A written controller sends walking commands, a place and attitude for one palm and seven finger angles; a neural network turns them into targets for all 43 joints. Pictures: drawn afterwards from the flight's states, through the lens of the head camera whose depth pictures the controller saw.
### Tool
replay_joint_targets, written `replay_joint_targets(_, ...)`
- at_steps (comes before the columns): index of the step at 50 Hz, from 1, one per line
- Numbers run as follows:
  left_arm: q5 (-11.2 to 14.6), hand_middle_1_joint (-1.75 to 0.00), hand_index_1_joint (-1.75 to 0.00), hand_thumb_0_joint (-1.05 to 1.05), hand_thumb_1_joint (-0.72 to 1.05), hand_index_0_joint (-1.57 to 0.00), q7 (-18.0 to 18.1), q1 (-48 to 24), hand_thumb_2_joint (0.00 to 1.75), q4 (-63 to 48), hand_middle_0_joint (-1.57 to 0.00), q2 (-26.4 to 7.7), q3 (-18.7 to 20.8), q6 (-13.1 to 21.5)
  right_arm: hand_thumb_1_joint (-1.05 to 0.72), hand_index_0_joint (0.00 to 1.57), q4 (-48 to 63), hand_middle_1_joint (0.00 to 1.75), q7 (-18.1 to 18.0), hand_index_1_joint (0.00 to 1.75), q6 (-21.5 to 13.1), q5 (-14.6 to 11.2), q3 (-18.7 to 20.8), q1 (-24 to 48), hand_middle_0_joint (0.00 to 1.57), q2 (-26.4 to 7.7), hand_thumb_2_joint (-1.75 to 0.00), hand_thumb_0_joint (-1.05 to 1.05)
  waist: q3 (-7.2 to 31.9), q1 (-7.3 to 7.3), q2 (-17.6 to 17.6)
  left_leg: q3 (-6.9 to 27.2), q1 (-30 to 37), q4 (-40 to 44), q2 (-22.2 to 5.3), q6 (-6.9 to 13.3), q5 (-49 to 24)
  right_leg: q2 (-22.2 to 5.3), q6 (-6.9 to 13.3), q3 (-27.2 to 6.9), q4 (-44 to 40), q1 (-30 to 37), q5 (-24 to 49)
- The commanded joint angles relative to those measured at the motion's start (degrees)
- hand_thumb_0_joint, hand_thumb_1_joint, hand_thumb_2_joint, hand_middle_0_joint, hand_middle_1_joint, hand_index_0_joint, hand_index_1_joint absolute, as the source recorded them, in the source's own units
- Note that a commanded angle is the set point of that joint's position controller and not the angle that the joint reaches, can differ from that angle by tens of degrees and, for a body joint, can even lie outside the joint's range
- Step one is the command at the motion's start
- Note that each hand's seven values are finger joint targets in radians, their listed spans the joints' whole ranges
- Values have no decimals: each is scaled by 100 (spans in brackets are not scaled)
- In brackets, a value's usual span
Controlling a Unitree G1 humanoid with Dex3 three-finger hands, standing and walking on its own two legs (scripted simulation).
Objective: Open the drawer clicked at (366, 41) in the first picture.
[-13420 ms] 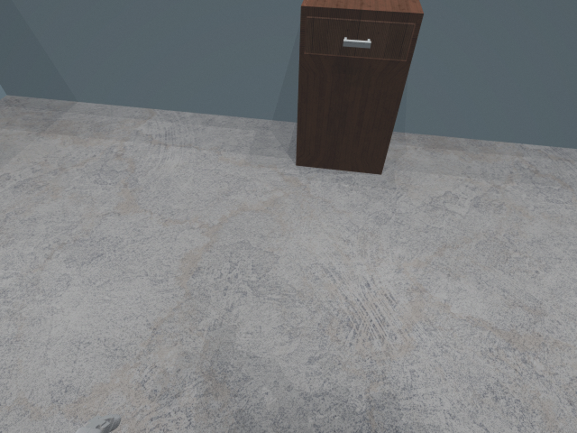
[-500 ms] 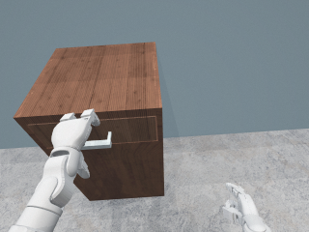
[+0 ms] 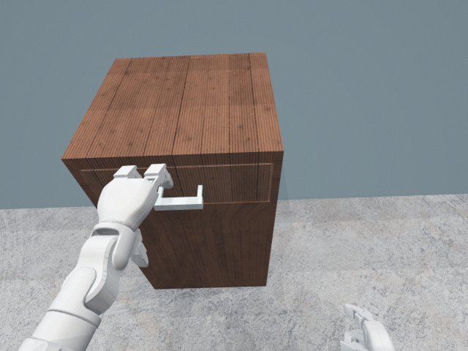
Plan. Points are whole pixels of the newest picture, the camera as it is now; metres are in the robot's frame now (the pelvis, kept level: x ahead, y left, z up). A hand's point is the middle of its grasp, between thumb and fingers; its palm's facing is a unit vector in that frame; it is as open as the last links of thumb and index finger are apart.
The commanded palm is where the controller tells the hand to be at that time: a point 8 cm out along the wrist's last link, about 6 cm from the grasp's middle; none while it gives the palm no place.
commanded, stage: move the hooked fingers above the handle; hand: left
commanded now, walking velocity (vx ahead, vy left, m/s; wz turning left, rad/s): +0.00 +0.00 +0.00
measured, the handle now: (179, 196) +0.45 +0.20 -0.06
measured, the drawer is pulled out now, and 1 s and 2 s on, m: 0.00 0.00 0.00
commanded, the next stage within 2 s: none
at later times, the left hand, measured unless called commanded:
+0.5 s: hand (166, 199) +0.37 +0.19 +0.04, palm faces +0.00 -0.08 -1.00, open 13.8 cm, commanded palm +0.34 +0.22 +0.10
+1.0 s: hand (169, 190) +0.40 +0.19 +0.02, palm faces +0.04 -0.08 -1.00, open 13.8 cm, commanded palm +0.37 +0.22 +0.07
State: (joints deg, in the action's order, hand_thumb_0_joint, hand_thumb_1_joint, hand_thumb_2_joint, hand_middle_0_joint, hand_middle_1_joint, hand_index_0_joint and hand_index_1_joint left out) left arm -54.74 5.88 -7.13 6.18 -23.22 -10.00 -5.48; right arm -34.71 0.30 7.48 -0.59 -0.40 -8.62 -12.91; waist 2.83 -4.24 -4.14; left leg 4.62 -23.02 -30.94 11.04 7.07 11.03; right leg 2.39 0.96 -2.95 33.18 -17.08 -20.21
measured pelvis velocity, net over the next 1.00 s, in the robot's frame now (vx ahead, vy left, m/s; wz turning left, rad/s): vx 0.03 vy -0.06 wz -0.05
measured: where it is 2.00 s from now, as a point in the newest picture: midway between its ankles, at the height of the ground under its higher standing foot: outside the picture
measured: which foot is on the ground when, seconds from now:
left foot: down 0.00-1.00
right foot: down 0.00-1.00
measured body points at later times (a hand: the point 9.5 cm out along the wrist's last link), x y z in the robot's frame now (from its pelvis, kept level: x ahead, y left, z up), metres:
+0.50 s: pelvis -0.01 -0.03 +0.00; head +0.01 -0.04 +0.44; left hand +0.36 +0.19 +0.09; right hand +0.10 -0.29 -0.12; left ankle +0.04 +0.02 -0.73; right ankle -0.04 -0.13 -0.73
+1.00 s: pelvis +0.03 -0.06 -0.01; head +0.08 -0.08 +0.43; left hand +0.39 +0.19 +0.07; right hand +0.17 -0.33 -0.13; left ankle +0.04 +0.02 -0.73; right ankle -0.04 -0.13 -0.73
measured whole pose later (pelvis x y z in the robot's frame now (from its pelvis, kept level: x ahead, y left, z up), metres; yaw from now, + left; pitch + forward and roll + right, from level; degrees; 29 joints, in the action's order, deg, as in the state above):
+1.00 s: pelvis +0.03 -0.06 -0.01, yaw -3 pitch +13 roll -1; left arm -56.6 17.6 -15.3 29.6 -26.8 0.8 4.8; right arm -36.0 -2.3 7.0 -0.6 2.6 -10.4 -15.5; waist 8.5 -1.1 -2.7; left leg 3.5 -34.9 -41.3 6.3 4.0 19.1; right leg 7.6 4.7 -3.1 39.4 -28.0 -24.2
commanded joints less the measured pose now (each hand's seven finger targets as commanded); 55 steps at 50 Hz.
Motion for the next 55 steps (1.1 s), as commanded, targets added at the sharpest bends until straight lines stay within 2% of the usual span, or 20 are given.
replay_joint_targets(1,-371,-120,-120,0,-50,-30,862,-2674,30,-882,-30,-1130,982,169,-90,20,687,30,-47,30,-293,8,249,550,20,-712,-90,0,1462,26,-406,1383,2084,648,-1276,-1081,115,131,168,346,0,-1381,36)
replay_joint_targets(3,-358,-120,-120,0,-50,-30,1069,-2651,30,-249,-30,-1162,1132,-47,-90,20,633,30,-77,30,-291,-13,249,588,20,-703,-90,0,1407,-29,-100,1110,1715,630,-1175,-971,452,147,190,342,-117,-1224,1)
replay_joint_targets(4,-336,-120,-120,0,-50,-30,1142,-2629,30,131,-30,-1400,1368,-203,-90,20,594,30,-100,30,-261,-31,237,621,20,-742,-90,0,1361,-79,19,976,1429,656,-1122,-926,703,162,199,299,-172,-1067,-73)
replay_joint_targets(5,-279,-120,-120,0,-50,-30,1151,-2774,30,402,-30,-1047,1032,-334,-90,20,593,30,-120,30,-258,-60,214,641,20,-696,-90,0,1369,6,259,834,1300,623,-1063,-828,834,143,178,314,-236,-989,-123)
replay_joint_targets(6,-271,-120,-120,0,-50,-30,1146,-2938,30,697,-30,-1034,964,-453,-90,20,556,30,-153,30,-259,-99,219,620,20,-711,-90,0,1324,77,443,775,1198,663,-1072,-785,1040,134,165,319,-269,-996,-208)
replay_joint_targets(10,-257,-120,-120,0,-50,-30,849,-3305,30,1218,-30,-646,384,-670,-90,20,595,30,-232,30,-290,-179,268,469,20,-817,-90,0,1484,237,149,793,1362,729,-1051,-781,1184,88,176,344,-247,-1063,-236)
replay_joint_targets(13,-252,-120,-120,0,-50,-30,569,-3769,30,1287,-30,-615,154,-439,-90,20,604,30,-303,30,-361,-169,289,308,20,-835,-90,0,1458,407,135,730,1490,598,-1013,-652,1075,52,182,323,-352,-1142,-211)
replay_joint_targets(18,-312,-120,-120,0,-50,-30,601,-3908,30,1078,-30,-1025,527,318,-90,20,632,30,-339,30,-474,-107,319,80,20,-853,-90,0,1415,357,5,753,1554,422,-1014,-614,643,75,220,319,-314,-1297,-114)
replay_joint_targets(21,-338,-120,-120,0,-50,-30,900,-3733,30,1382,-30,-1456,1091,525,-90,20,588,30,-325,30,-471,-80,323,-40,20,-878,-90,0,1291,228,26,636,1191,354,-963,-600,471,115,264,333,-259,-1235,-82)
replay_joint_targets(24,-333,-120,-120,0,-50,-30,1255,-3361,30,1568,-30,-2027,1751,458,-90,20,579,30,-290,30,-428,-27,335,-38,20,-900,-90,0,1637,10,101,326,760,159,-865,-543,-51,135,301,248,-234,-771,100)
replay_joint_targets(26,-277,-120,-120,0,-50,-30,1392,-2951,30,1703,-30,-1949,1759,316,-90,20,637,30,-261,30,-410,-32,334,26,20,-855,-90,0,1766,-37,199,116,542,21,-820,-471,-293,127,274,145,-248,-486,388)
replay_joint_targets(29,-175,-120,-120,0,-50,-30,1356,-2590,30,1973,-30,-1842,1657,66,-90,20,616,30,-235,30,-355,-77,371,21,20,-899,-90,0,1887,41,490,-66,218,-112,-767,-401,-486,110,214,9,-251,-146,914)
replay_joint_targets(32,-71,-120,-120,0,-50,-30,1069,-2455,30,1864,-30,-1633,1324,-14,-90,20,634,30,-246,30,-322,-148,411,-55,20,-980,-90,0,2010,248,568,-203,223,-306,-718,-309,-752,63,113,-119,-263,33,1754)
replay_joint_targets(34,-1,-120,-120,0,-50,-30,842,-2674,30,1745,-30,-1603,1203,103,-90,20,576,30,-296,30,-317,-179,438,-132,20,-1008,-90,0,2032,427,644,-231,256,-410,-709,-263,-883,29,51,-162,-255,55,2153)
replay_joint_targets(38,-65,-120,-120,0,-50,-30,656,-3324,30,1207,-30,-1742,1144,717,-90,20,484,30,-408,30,-345,-139,453,-249,20,-962,-90,0,1932,636,274,-190,544,-661,-695,-189,-1100,-7,7,-195,-185,-383,2496)
replay_joint_targets(40,-129,-120,-120,0,-50,-30,755,-3495,30,976,-30,-1887,1313,1024,-90,20,430,30,-428,30,-359,-95,472,-332,20,-925,-90,0,2028,621,-57,-142,681,-775,-700,-189,-1289,8,42,-167,-81,-589,2480)
replay_joint_targets(43,-266,-120,-120,0,-50,-30,1115,-3127,30,1057,-30,-2206,1835,1226,-90,20,370,30,-397,30,-312,-10,519,-376,20,-903,-90,0,2369,439,-324,-126,725,-967,-729,-265,-1776,57,112,-100,211,-723,2640)
replay_joint_targets(45,-244,-120,-120,0,-50,-30,1361,-2617,30,1237,-30,-2328,2163,1087,-90,20,409,30,-324,30,-263,26,497,-324,20,-883,-90,0,2558,246,-219,-130,469,-1026,-688,-307,-1988,49,122,-98,344,-482,3029)
replay_joint_targets(49,-116,-120,-120,0,-50,-30,1515,-1758,30,2164,-30,-2114,2157,353,-90,20,521,30,-195,30,-102,-24,460,-183,20,-906,-90,0,2274,100,621,-291,-376,-966,-608,-351,-1631,25,37,-203,386,-2,3555)
replay_joint_targets(55,-188,-120,-120,0,-50,-30,1265,-2352,30,2229,-30,-2216,1833,-195,-90,20,569,30,-263,30,139,-130,382,-103,20,-972,-90,0,2106,281,757,-377,-516,-861,-556,-318,-1258,-43,-83,-298,217,198,3700)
